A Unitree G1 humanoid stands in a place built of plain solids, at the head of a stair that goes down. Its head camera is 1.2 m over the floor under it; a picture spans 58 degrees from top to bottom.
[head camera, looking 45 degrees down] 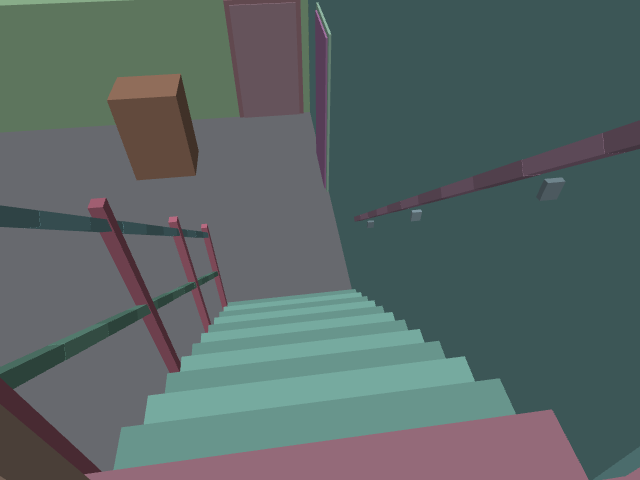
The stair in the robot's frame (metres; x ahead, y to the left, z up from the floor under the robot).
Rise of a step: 0.20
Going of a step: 0.20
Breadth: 1.28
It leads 8 degrees to the left of straight ahead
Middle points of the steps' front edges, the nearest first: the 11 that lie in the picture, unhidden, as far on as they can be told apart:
0.44 -0.02 0.00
0.64 0.01 -0.20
0.84 0.03 -0.40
1.04 0.06 -0.60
1.24 0.09 -0.81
1.44 0.11 -1.01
1.64 0.14 -1.21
1.84 0.17 -1.41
2.04 0.19 -1.61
2.24 0.22 -1.82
2.44 0.25 -2.02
